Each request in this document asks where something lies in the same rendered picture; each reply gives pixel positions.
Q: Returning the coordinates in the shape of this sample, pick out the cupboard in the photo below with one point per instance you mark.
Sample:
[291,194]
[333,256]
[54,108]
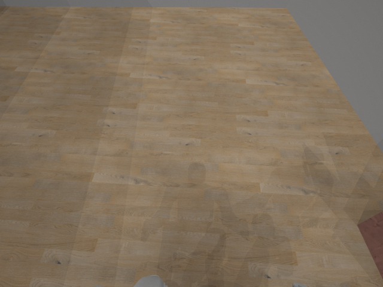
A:
[372,232]

